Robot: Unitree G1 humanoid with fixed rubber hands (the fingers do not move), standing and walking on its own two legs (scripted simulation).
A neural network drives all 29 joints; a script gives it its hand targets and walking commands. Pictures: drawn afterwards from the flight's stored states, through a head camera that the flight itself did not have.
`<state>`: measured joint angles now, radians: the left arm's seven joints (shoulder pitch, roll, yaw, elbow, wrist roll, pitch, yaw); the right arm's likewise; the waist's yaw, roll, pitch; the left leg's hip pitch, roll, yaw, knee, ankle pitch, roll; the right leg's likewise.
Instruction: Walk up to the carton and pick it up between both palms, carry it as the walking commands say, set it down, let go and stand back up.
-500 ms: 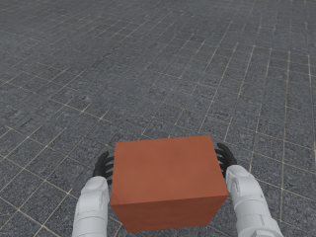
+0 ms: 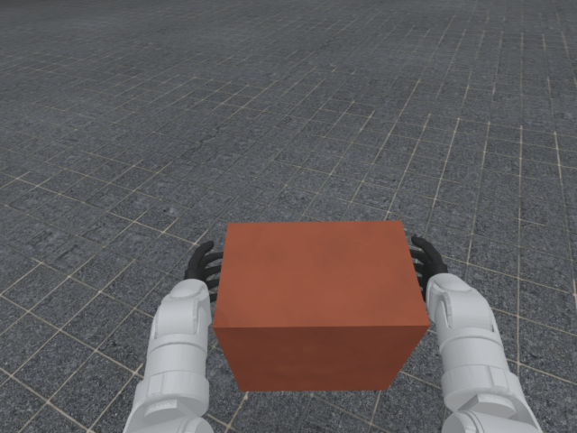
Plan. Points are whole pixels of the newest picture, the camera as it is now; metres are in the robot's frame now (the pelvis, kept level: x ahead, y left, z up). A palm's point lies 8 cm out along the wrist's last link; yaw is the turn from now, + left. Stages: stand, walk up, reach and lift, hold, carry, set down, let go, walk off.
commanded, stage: reach and lift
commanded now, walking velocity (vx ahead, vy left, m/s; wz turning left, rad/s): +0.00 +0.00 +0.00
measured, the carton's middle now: (313, 313) +0.34 -0.03 -0.02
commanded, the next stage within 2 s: hold in 1.48 s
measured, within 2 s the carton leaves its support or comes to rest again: neither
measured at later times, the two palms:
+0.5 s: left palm (175, 309) +0.30 +0.17 +0.06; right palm (422, 282) +0.31 -0.18 +0.07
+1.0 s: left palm (181, 284) +0.33 +0.16 +0.08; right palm (430, 276) +0.32 -0.19 +0.08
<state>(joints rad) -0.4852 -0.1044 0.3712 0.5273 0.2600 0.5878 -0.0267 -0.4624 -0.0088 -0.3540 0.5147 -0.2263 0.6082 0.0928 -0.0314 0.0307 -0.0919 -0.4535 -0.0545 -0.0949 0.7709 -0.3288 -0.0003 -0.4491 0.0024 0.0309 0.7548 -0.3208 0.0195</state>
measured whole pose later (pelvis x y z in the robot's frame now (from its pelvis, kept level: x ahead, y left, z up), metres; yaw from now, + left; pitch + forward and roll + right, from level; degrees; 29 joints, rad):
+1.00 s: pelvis +0.02 +0.00 +0.03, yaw -1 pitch -6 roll +0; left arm -0.40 -0.11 0.34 0.38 0.28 0.70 -0.08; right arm -0.35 0.05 -0.33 0.33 -0.22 0.72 0.07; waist 0.01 0.01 0.00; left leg -0.17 -0.03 -0.09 0.52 -0.25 0.00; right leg -0.17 0.01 0.04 0.49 -0.23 0.01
